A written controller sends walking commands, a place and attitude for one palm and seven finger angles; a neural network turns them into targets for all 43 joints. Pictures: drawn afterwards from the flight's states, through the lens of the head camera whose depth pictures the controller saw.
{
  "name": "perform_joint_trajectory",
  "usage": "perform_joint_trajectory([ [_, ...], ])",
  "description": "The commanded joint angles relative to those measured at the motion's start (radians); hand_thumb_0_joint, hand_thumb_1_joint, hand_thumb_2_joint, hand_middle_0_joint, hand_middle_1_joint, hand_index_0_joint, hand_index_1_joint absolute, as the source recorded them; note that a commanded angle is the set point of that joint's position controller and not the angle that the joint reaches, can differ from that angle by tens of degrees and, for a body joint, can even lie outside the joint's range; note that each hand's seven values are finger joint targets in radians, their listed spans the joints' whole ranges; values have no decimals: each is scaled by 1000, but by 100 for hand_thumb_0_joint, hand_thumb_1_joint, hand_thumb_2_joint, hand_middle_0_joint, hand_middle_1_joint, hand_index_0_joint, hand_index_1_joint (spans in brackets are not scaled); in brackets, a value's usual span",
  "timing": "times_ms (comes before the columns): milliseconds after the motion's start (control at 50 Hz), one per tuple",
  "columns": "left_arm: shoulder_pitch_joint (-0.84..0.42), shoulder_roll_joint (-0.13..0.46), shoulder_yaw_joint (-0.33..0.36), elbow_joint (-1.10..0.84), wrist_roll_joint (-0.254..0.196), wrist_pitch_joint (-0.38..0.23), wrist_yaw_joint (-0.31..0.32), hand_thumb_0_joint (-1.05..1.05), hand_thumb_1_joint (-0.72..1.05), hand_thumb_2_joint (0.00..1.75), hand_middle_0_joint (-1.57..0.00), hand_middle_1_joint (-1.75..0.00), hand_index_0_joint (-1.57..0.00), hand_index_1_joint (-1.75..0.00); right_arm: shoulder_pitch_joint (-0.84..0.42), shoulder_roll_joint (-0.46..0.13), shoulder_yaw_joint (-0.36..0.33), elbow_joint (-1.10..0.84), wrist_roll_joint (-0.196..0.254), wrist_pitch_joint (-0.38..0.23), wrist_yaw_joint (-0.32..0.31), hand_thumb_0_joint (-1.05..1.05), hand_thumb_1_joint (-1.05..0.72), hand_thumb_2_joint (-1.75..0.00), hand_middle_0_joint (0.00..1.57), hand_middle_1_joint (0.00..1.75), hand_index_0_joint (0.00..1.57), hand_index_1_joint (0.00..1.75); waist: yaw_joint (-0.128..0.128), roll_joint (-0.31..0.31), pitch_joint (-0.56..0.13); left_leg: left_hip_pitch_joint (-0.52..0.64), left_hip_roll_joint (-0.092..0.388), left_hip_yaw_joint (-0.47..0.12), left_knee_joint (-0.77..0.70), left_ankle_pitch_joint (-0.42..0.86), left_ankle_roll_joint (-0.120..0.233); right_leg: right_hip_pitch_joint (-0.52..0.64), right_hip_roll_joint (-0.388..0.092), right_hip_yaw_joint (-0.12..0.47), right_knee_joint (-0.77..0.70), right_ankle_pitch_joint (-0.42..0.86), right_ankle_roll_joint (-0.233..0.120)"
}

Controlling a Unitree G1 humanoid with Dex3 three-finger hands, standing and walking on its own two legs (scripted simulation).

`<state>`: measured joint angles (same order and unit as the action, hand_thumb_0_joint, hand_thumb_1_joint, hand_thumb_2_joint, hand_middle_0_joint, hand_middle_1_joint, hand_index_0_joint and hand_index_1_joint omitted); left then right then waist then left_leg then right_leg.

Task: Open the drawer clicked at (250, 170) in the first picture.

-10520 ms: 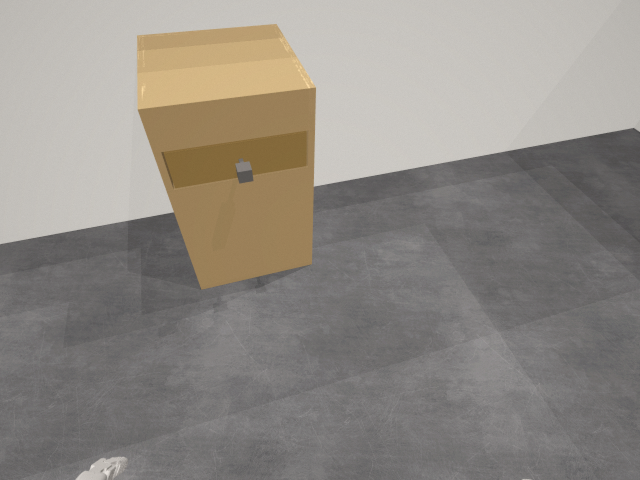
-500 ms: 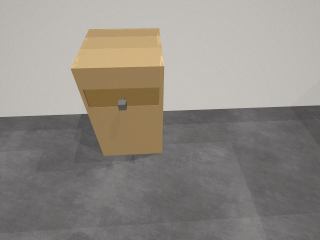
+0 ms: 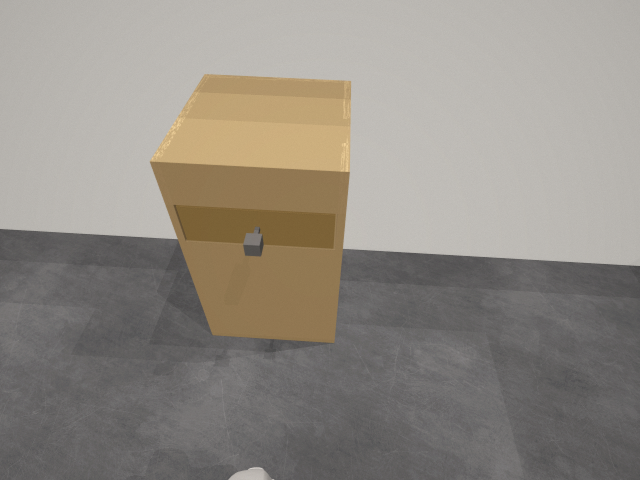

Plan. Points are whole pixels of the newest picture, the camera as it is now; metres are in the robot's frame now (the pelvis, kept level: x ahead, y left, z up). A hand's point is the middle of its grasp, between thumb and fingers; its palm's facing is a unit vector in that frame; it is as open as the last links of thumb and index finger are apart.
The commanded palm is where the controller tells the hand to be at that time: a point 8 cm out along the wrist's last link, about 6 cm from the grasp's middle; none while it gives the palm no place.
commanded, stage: take the last steps up to it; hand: left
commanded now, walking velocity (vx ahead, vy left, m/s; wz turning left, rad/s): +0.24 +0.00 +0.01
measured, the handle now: (255, 239) +0.68 +0.23 -0.22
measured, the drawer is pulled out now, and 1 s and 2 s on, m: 0.00 0.00 0.00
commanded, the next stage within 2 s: come to a stop and stand still in 0.24 s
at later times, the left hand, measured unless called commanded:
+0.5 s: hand (216, 421) +0.24 +0.19 -0.17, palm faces +0.01 -0.97 -0.25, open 7.4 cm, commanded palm none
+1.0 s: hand (173, 475) +0.16 +0.24 -0.19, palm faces +0.06 -0.98 -0.21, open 7.4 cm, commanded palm none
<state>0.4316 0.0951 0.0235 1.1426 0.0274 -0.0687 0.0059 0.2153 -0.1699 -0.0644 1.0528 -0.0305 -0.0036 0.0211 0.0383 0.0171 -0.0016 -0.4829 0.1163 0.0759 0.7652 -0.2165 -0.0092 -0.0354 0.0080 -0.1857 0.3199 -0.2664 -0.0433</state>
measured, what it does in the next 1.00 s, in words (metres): walks ahead: left foot, then right foot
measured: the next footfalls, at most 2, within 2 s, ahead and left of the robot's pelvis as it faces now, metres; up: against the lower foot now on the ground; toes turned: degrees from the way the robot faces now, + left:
left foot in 0.12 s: +0.15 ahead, +0.14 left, +0.00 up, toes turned +8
right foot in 0.48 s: +0.26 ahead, -0.11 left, +0.00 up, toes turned -7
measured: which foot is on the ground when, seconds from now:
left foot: up 0.00-0.10, down 0.12-0.50, up 0.52-0.88, down 0.90-1.00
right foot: down 0.00-0.12, up 0.14-0.46, down 0.48-0.90, up 0.92-1.00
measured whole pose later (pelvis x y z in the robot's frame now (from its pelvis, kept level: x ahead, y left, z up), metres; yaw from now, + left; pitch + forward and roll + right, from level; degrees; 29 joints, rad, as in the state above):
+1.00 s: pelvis +0.11 +0.04 -0.01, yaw +0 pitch -1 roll +0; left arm 0.20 0.22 0.07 1.03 0.02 0.08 0.02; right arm 0.25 -0.16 -0.03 1.01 -0.03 0.03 -0.02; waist 0.01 -0.05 0.02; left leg -0.20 0.00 0.04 0.52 -0.31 0.02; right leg -0.45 -0.03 0.00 0.80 -0.36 0.00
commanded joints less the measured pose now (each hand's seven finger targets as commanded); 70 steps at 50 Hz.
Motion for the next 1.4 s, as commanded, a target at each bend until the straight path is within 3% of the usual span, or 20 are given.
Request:
perform_joint_trajectory([
  [0,49,162,39,-20,1,-10,13,0,90,90,-20,-30,-20,-30,-62,-4,5,-86,9,-39,2,0,-90,-90,20,30,20,30,-8,-116,147,45,-29,30,-126,-36,20,-100,-306,208,-100,161,-115],
  [60,33,143,36,-16,-8,2,9,0,90,90,-20,-30,-20,-30,116,-56,-2,-26,4,-55,-15,0,-90,-90,20,30,20,30,-88,-19,64,386,-69,44,-282,21,41,-219,-216,121,179,257,-63],
  [100,28,75,18,-65,-17,-1,-1,0,90,90,-20,-30,-20,-30,333,-216,-35,25,0,-61,-37,0,-90,-90,20,30,20,30,-144,307,-86,689,313,-453,-458,201,203,-547,-27,24,706,-306,27],
  [180,-67,88,34,-69,-7,16,-7,0,90,90,-20,-30,-20,-30,140,-99,3,-13,9,-61,-51,0,-90,-90,20,30,20,30,-72,87,49,396,246,-256,-521,226,201,-551,-133,162,855,-154,22],
  [340,-114,60,32,-112,-4,60,-12,0,90,90,-20,-30,-20,-30,90,-91,7,-23,4,-58,-51,0,-90,-90,20,30,20,30,-28,105,91,261,159,-72,-539,278,193,-398,-118,113,494,-16,56],
  [400,-96,73,26,-102,-8,58,1,0,90,90,-20,-30,-20,-30,66,-92,14,-11,4,-41,-59,0,-90,-90,20,30,20,30,-4,74,50,262,126,-38,-410,398,141,-231,-82,97,284,86,62],
  [440,-44,148,33,-84,-6,43,12,0,90,90,-20,-30,-20,-30,91,-69,17,6,14,-31,-57,0,-90,-90,20,30,20,30,16,-28,-7,253,41,0,-287,214,48,-89,-134,158,105,413,64],
  [480,-95,249,38,-101,-11,40,22,0,90,90,-20,-30,-20,-30,177,-29,17,16,30,-9,-49,0,-90,-90,20,30,20,30,-36,-169,-26,187,-64,24,-216,-180,-8,-55,-342,337,126,829,-62],
  [500,-111,265,40,-113,-11,49,22,0,90,90,-20,-30,-20,-30,190,-25,9,20,28,4,-50,0,-90,-90,20,30,20,30,-43,-120,-16,216,-80,26,-140,-242,-8,-92,-369,299,125,916,-90],
  [540,-129,263,53,-113,-12,51,36,0,90,90,-20,-30,-20,-30,159,-42,2,17,26,31,-58,0,-90,-90,20,30,20,30,-12,-266,-53,164,-76,-13,94,-381,-18,-72,-391,358,100,1014,-160],
  [640,-229,260,71,-171,0,76,51,0,90,90,-20,-30,-20,-30,101,-46,-9,-18,26,56,-49,0,-90,-90,20,30,20,30,-13,-134,-68,96,-98,-97,291,-333,-26,-110,-386,311,68,772,-171],
  [820,-290,261,79,-206,7,100,35,0,90,90,-20,-30,-20,-30,180,-38,-4,-39,18,38,-33,0,-90,-90,20,30,20,30,-56,-192,-70,318,-122,-16,-211,-111,-10,-270,-269,298,7,13,-69],
  [840,-292,246,74,-206,0,106,32,0,90,90,-20,-30,-20,-30,206,-45,-2,-31,18,32,-33,0,-90,-90,20,30,20,30,-69,-159,-53,381,-113,-26,-322,-60,-5,-332,-234,276,49,-81,-35],
  [880,-277,148,54,-224,-16,117,22,0,90,90,-20,-30,-20,-30,145,-157,-18,-80,1,21,-38,0,-90,-90,20,30,20,30,-63,261,57,214,159,-380,-594,-221,81,-453,-49,121,353,-195,52],
  [920,-280,167,58,-206,-5,126,21,0,90,90,-20,-30,-20,-30,-8,-160,-2,-120,0,20,-53,0,-90,-90,20,30,20,30,-29,230,116,-9,183,-370,-655,-216,146,-346,-47,226,559,-169,43],
  [980,-182,165,56,-146,-3,119,14,0,90,90,-20,-30,-20,-30,-58,-124,16,-114,5,12,-59,0,-90,-90,20,30,20,30,13,167,101,81,93,-224,-571,-79,139,-362,-29,219,675,-108,47],
  [1120,-169,125,10,-107,-19,78,22,0,90,90,-20,-30,-20,-30,108,-120,20,-16,16,-1,-64,0,-90,-90,20,30,20,30,-45,91,-17,435,92,-217,-417,409,155,-253,-42,160,162,-68,69],
  [1220,-103,167,-3,-44,-19,53,36,0,90,90,-20,-30,-20,-30,92,-55,38,0,30,-10,-57,0,-90,-90,20,30,20,30,-55,-49,-25,368,-33,-116,-367,266,35,-112,-164,272,70,441,-1],
  [1260,-112,154,-6,-32,-21,49,38,0,90,90,-20,-30,-20,-30,98,-69,37,22,27,-2,-58,0,-90,-90,20,30,20,30,-56,-176,-21,385,-25,-101,-362,191,26,-134,-143,266,51,377,2],
  [1380,-110,132,-11,-30,-23,62,38,0,90,90,-20,-30,-20,-30,106,-53,53,62,23,1,-57,0,-90,-90,20,30,20,30,-47,-21,110,337,-25,-121,-442,52,31,-204,-112,269,-12,65,9],
])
